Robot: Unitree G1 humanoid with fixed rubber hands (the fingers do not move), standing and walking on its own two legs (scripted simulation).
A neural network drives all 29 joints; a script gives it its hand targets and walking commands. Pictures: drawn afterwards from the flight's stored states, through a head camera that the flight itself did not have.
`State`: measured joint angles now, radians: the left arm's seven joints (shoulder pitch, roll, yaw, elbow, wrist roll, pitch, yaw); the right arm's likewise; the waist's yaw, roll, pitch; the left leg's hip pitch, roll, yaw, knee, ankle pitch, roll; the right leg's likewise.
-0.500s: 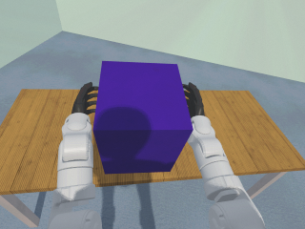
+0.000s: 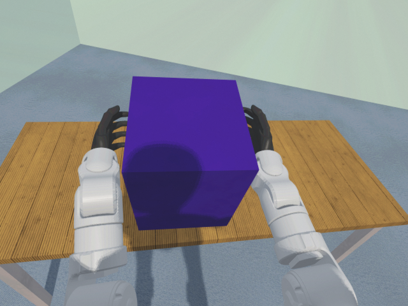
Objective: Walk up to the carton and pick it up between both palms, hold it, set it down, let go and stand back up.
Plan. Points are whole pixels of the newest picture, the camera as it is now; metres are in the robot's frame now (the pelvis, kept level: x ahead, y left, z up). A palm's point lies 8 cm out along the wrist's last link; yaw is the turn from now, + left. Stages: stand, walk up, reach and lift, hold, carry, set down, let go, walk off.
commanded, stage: reach and lift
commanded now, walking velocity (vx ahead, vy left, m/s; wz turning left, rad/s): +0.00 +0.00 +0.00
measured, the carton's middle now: (184, 159) +0.38 +0.01 +0.10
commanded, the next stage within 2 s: hold in 0.20 s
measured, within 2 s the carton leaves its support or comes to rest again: neither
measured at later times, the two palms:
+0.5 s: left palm (102, 144) +0.34 +0.16 +0.17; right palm (265, 145) +0.35 -0.13 +0.17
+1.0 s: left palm (103, 146) +0.34 +0.16 +0.17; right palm (265, 146) +0.35 -0.13 +0.17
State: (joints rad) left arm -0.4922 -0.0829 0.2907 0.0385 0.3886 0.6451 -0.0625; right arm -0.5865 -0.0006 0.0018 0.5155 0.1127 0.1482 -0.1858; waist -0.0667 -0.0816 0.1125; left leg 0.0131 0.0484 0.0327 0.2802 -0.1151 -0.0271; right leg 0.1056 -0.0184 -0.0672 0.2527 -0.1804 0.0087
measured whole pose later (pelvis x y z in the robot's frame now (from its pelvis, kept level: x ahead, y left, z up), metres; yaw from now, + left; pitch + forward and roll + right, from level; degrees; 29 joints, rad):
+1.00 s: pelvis -0.01 +0.00 +0.00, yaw +0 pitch -11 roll +0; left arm -0.53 -0.08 0.29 0.02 0.40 0.70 -0.07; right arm -0.60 0.01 -0.03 0.50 0.10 0.18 -0.18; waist -0.08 -0.08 0.11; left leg 0.01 0.04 0.04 0.27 -0.10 -0.02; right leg 0.10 -0.03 -0.08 0.25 -0.16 0.01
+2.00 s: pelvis -0.01 +0.00 +0.00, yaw +0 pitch -11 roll +0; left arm -0.51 -0.08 0.30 -0.01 0.39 0.71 -0.08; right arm -0.59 0.01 -0.01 0.47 0.13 0.19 -0.19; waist -0.08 -0.09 0.11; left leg 0.02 0.04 0.04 0.27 -0.10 -0.02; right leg 0.10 -0.02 -0.09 0.25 -0.17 0.01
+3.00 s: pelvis -0.01 +0.00 +0.00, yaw +0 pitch -10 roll +0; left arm -0.51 -0.08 0.30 0.00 0.38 0.71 -0.08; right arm -0.60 0.01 -0.01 0.47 0.13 0.20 -0.19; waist -0.08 -0.08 0.10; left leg 0.01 0.04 0.04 0.27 -0.10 -0.02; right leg 0.10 -0.02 -0.08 0.25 -0.17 0.01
